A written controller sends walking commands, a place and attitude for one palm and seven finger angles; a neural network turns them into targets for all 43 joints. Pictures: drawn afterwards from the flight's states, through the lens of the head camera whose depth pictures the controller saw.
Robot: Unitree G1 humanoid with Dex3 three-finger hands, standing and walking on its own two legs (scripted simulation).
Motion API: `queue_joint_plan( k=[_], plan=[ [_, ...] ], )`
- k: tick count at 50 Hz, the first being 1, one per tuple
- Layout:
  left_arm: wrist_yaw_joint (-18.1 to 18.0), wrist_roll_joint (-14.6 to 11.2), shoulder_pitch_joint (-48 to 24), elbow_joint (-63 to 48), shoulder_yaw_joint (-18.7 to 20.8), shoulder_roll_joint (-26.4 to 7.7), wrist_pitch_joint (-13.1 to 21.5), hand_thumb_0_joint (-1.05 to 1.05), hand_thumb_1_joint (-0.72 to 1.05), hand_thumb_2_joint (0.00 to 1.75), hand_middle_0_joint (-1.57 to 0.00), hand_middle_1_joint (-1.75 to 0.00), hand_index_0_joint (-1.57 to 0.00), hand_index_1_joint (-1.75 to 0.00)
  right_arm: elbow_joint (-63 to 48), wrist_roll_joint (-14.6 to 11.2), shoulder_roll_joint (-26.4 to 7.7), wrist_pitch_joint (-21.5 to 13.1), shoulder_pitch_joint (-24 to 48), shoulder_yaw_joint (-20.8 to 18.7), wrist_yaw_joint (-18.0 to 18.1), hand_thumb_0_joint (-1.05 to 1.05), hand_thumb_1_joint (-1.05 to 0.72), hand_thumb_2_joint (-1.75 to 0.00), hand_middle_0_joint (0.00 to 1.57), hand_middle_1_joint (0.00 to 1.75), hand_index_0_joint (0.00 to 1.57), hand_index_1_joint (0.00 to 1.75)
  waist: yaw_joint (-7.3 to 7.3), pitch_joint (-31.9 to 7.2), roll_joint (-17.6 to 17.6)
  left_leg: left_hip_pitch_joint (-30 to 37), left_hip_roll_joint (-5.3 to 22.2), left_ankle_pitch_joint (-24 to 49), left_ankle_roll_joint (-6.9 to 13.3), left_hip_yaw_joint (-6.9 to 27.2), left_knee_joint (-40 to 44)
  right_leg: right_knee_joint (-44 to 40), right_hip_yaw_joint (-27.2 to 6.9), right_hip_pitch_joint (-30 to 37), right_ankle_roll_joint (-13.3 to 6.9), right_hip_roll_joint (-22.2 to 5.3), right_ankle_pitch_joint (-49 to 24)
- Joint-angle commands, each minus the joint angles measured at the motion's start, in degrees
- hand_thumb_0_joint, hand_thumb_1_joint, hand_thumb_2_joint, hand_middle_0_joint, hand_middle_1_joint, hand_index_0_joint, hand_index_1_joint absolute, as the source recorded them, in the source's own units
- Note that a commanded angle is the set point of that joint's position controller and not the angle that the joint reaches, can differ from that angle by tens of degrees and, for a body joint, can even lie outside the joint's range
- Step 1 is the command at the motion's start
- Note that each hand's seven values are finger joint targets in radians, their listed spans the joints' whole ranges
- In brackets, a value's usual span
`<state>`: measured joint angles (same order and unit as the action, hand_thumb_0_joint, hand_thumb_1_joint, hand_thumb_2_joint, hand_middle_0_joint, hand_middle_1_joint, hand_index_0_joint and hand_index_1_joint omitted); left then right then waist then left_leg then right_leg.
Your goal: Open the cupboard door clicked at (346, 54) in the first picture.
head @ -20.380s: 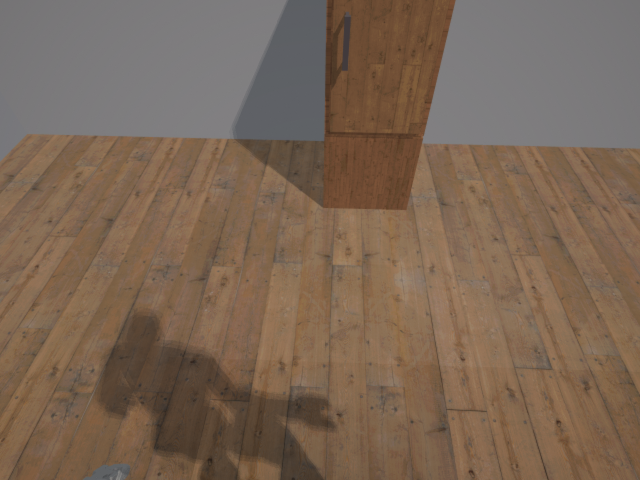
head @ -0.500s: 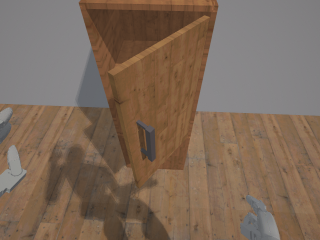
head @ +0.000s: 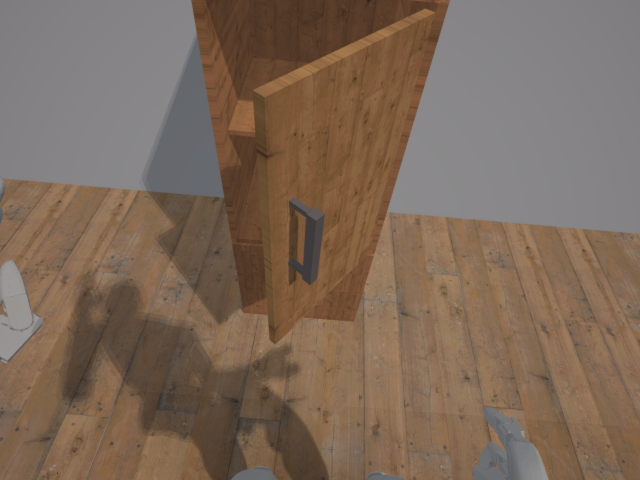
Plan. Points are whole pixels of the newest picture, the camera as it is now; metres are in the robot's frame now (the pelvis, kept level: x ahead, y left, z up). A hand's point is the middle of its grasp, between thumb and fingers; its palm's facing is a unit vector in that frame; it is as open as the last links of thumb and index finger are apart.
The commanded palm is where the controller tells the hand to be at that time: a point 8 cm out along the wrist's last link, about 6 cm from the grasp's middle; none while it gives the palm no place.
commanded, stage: step back with the hand held close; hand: left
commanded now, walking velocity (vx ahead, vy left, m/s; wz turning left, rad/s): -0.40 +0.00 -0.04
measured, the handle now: (303, 243) +0.45 +0.05 +0.00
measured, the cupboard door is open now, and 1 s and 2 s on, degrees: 52 52 52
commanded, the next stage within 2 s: stop stepping back and stand still in 0.62 s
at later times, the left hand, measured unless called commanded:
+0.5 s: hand out of the picture +0.11 +0.25 +0.17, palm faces +0.32 -0.80 -0.51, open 7.4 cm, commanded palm +0.04 +0.29 +0.19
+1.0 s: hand out of the picture -0.06 +0.25 +0.17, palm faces +0.42 -0.79 -0.44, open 7.4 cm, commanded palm -0.12 +0.28 +0.19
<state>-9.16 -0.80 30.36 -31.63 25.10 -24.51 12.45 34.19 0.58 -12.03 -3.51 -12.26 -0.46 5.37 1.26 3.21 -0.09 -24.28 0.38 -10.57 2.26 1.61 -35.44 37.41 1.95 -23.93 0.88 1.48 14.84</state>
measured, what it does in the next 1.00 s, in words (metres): walks backwards: right foot, then left foot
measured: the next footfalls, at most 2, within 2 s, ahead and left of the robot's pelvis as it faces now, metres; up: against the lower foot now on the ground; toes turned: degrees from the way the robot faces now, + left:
right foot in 0.14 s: -0.06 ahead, -0.12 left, +0.00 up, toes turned +1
left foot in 0.36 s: +0.03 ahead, +0.07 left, +0.00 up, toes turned -2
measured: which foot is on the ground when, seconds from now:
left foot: down 0.00-0.26, up 0.28-0.34, down 0.36-0.70, up 0.72-0.88, down 0.90-1.00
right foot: up 0.00-0.12, down 0.14-0.42, up 0.44-0.72, down 0.74-1.00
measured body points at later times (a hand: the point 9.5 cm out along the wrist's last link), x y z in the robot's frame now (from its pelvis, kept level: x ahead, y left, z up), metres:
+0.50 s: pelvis -0.10 -0.01 +0.02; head -0.07 +0.02 +0.46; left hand +0.09 +0.29 +0.20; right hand +0.10 -0.25 -0.04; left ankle -0.01 +0.07 -0.73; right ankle -0.14 -0.12 -0.69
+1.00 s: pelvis -0.26 -0.02 +0.01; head -0.26 +0.00 +0.46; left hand -0.08 +0.29 +0.20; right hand -0.13 -0.26 -0.07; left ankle -0.22 +0.08 -0.73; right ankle -0.28 -0.14 -0.72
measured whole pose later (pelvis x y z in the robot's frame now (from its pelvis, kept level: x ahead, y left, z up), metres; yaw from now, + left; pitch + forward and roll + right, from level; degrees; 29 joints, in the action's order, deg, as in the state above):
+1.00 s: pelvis -0.26 -0.02 +0.01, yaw +0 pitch +0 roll +0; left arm -8.7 -2.4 30.9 -27.6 25.0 -25.0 10.1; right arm 37.9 0.5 -11.0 -7.7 -15.3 0.7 5.3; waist 1.3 -0.9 -3.1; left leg -17.4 -1.0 -11.9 1.8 -1.6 -29.3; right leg 35.3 0.1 -14.1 1.1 -0.4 22.1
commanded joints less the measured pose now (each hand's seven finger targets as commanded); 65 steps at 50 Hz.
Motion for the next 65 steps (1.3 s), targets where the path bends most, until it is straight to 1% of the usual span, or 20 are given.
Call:
queue_joint_plan(
  k=[1,9,12,16,19,21,25,29,33,34,36,37,38,42,48,51,55,58,60,65],
  plan=[
    [-0.71,0.04,0.59,-12.27,9.85,-10.5,4.32,0.0,0.9,0.9,-0.2,-0.3,-0.2,-0.3,-9.6,0.47,-7.82,-5.37,7.26,-3.38,-0.23,0.0,-0.9,-0.9,0.2,0.3,0.2,0.3,-2.11,-9.5,10.66,-10.79,14.5,-12.14,6.9,15.68,21.43,10.7,-4.11,17.54,-0.37,2.75,5.85],
    [1.05,-2.02,-0.42,-12.72,7.25,-11.35,5.12,0.0,0.9,0.9,-0.2,-0.3,-0.2,-0.3,-4.57,1.22,-8.3,-5.87,6.95,-2.81,-1.91,0.0,-0.9,-0.9,0.2,0.3,0.2,0.3,-2.14,-19.13,6.2,20.46,8.6,32.99,1.3,4.93,7.93,-14.0,-5.45,10.4,-0.99,-1.08,-20.23],
    [1.0,-2.95,2.42,-11.54,8.7,-13.28,3.48,0.0,0.9,0.9,-0.2,-0.3,-0.2,-0.3,-7.53,-1.21,-7.26,-4.17,8.29,-2.92,-1.31,0.0,-0.9,-0.9,0.2,0.3,0.2,0.3,-1.41,-22.22,-7.72,17.45,1.49,14.26,-1.29,-3.34,1.1,-14.52,-6.2,13.3,2.61,-7.78,-44.64],
    [1.21,-2.9,4.34,-10.93,10.94,-15.04,2.61,0.0,0.9,0.9,-0.2,-0.3,-0.2,-0.3,-9.6,-0.79,-5.83,-2.23,11.66,-1.51,-0.75,0.0,-0.9,-0.9,0.2,0.3,0.2,0.3,-1.68,-10.72,-5.02,2.68,-1.36,-6.42,-2.67,-0.98,-4.69,-16.74,-10.64,10.62,-5.08,-13.95,-42.62],
    [1.07,-2.43,1.88,-9.85,9.22,-13.92,2.71,0.0,0.9,0.9,-0.2,-0.3,-0.2,-0.3,-8.54,-0.5,-7.39,-1.11,8.76,-1.34,0.67,0.0,-0.9,-0.9,0.2,0.3,0.2,0.3,-0.65,-10.59,4.27,11.2,2.29,28.78,-1.67,1.03,13.08,-11.47,-4.51,13.03,-0.45,-3.65,-39.19],
    [1.74,-3.73,3.92,-10.67,7.26,-13.56,3.01,0.0,0.9,0.9,-0.2,-0.3,-0.2,-0.3,-8.39,0.26,-8.04,-2.35,8.39,-2.24,-0.2,0.0,-0.9,-0.9,0.2,0.3,0.2,0.3,-1.7,-17.81,16.88,21.24,12.57,44.63,0.08,11.3,19.61,1.85,-1.8,7.66,-0.03,3.26,7.27],
    [0.77,-3.36,3.32,-12.68,4.71,-10.03,1.33,0.0,0.9,0.9,-0.2,-0.3,-0.2,-0.3,-7.21,0.01,-8.14,-5.98,6.15,-3.16,-1.54,0.0,-0.9,-0.9,0.2,0.3,0.2,0.3,-2.2,-16.19,6.13,17.01,15.76,22.0,6.82,10.85,21.18,16.28,-5.35,4.01,-0.03,2.04,13.06],
    [-0.5,-3.24,0.0,-13.11,5.45,-10.71,-0.87,0.0,0.9,0.9,-0.2,-0.3,-0.2,-0.3,-7.46,0.37,-8.33,-6.39,9.46,-2.44,-0.97,0.0,-0.9,-0.9,0.2,0.3,0.2,0.3,-2.14,-10.69,10.89,1.01,13.68,-12.51,4.84,8.7,31.21,15.66,-1.19,12.85,-0.82,2.89,13.43],
    [-0.55,-3.95,-1.61,-13.38,6.21,-11.45,-0.62,0.0,0.9,0.9,-0.2,-0.3,-0.2,-0.3,-6.91,0.58,-7.57,-6.53,9.57,-2.35,-1.14,0.0,-0.9,-0.9,0.2,0.3,0.2,0.3,-2.56,-12.61,14.57,-1.27,9.63,-15.3,-0.59,3.71,30.04,-1.29,3.03,19.61,-3.2,4.13,16.61],
    [-0.34,-4.44,-1.32,-13.34,6.85,-12.09,-0.05,0.0,0.9,0.9,-0.2,-0.3,-0.2,-0.3,-6.77,0.39,-6.98,-6.25,9.23,-2.59,-1.38,0.0,-0.9,-0.9,0.2,0.3,0.2,0.3,-2.55,-12.87,10.61,1.05,7.56,-12.96,-2.82,1.6,22.12,-13.73,-0.32,17.56,-4.94,0.71,15.22],
    [-0.55,-3.35,-0.25,-15.47,9.39,-16.64,1.97,0.0,0.9,0.9,-0.2,-0.3,-0.2,-0.3,-5.15,0.41,-6.04,-5.18,7.13,-2.45,-2.11,0.0,-0.9,-0.9,0.2,0.3,0.2,0.3,-2.79,-11.0,-9.06,9.78,-2.92,-9.64,-6.55,0.16,-19.03,-34.45,-30.51,-8.08,-14.66,-24.54,12.47],
    [-1.35,-2.11,-3.78,-16.58,10.52,-17.22,2.92,0.0,0.9,0.9,-0.2,-0.3,-0.2,-0.3,-5.51,2.2,-5.88,-4.89,7.51,-1.14,-2.61,0.0,-0.9,-0.9,0.2,0.3,0.2,0.3,-2.45,-6.52,-8.16,1.57,-2.57,-13.98,-6.19,-0.54,-27.62,-31.22,-25.13,-6.88,-14.94,-25.4,-2.37],
    [-0.37,-1.69,-4.77,-10.78,6.45,-12.88,2.13,0.0,0.9,0.9,-0.2,-0.3,-0.2,-0.3,-4.74,1.01,-5.09,-4.97,4.85,-0.9,-2.55,0.0,-0.9,-0.9,0.2,0.3,0.2,0.3,-1.36,-9.21,-10.25,-2.77,-1.01,-11.36,-4.48,0.13,-27.88,-24.51,-15.35,1.62,-10.28,-19.67,-7.81],
    [-0.79,-0.86,-2.79,-6.21,5.72,-10.32,0.28,0.0,0.9,0.9,-0.2,-0.3,-0.2,-0.3,-5.61,-0.49,-6.11,-5.75,6.4,-0.81,0.77,0.0,-0.9,-0.9,0.2,0.3,0.2,0.3,-0.5,-4.75,-2.94,6.62,0.89,-7.68,-2.4,-2.52,0.69,-15.98,-7.01,6.38,-5.97,-12.68,-18.68],
    [-0.08,-1.91,-2.03,-11.89,5.75,-11.05,2.05,0.0,0.9,0.9,-0.2,-0.3,-0.2,-0.3,-6.04,0.12,-6.71,-8.52,2.88,-1.0,0.26,0.0,-0.9,-0.9,0.2,0.3,0.2,0.3,-0.32,-11.04,14.54,16.88,10.99,17.63,0.07,13.32,20.69,2.14,0.0,6.2,0.74,0.35,9.66],
    [-0.55,-1.13,-1.6,-11.95,5.13,-9.78,2.33,0.0,0.9,0.9,-0.2,-0.3,-0.2,-0.3,-5.61,0.08,-6.7,-9.94,3.82,-1.0,-0.64,0.0,-0.9,-0.9,0.2,0.3,0.2,0.3,-0.75,-7.75,10.3,6.77,12.12,-16.36,3.85,12.29,26.72,3.26,-1.29,10.78,0.1,-1.08,10.53],
    [-0.96,-0.48,1.4,-7.12,5.04,-9.28,0.75,0.0,0.9,0.9,-0.2,-0.3,-0.2,-0.3,-6.09,0.33,-7.3,-7.81,5.27,-1.53,-0.32,0.0,-0.9,-0.9,0.2,0.3,0.2,0.3,-0.99,-4.8,10.68,-6.61,7.16,-30.58,0.27,4.96,23.78,-9.59,4.71,23.17,-2.8,1.28,12.71],
    [-0.42,-0.89,-4.92,-7.67,7.32,-13.17,1.29,0.0,0.9,0.9,-0.2,-0.3,-0.2,-0.3,-5.51,0.37,-7.16,-5.72,5.07,-2.66,-0.46,0.0,-0.9,-0.9,0.2,0.3,0.2,0.3,-1.61,-2.13,-15.24,-13.6,-1.39,-13.74,-2.67,-2.51,-27.57,-32.36,-32.58,6.95,-14.75,-24.02,34.12],
    [-0.05,-0.93,-5.24,-3.68,6.85,-10.86,2.86,0.0,0.9,0.9,-0.2,-0.3,-0.2,-0.3,-3.96,0.64,-6.33,-6.36,2.79,-2.08,-0.79,0.0,-0.9,-0.9,0.2,0.3,0.2,0.3,0.33,-3.18,-5.58,-13.51,2.22,-6.8,-2.6,-0.41,-32.42,-29.05,-22.11,6.8,-12.76,-19.91,24.48],
    [0.09,-0.02,-6.86,0.17,3.05,-8.45,3.55,0.0,0.9,0.9,-0.2,-0.3,-0.2,-0.3,-4.01,0.21,-6.1,-7.05,3.52,-1.77,0.32,0.0,-0.9,-0.9,0.2,0.3,0.2,0.3,-0.46,-1.06,-3.85,-3.73,2.94,-6.92,-1.0,-5.6,-12.98,-28.5,-13.67,2.77,-9.86,-16.48,21.8]
  ],
)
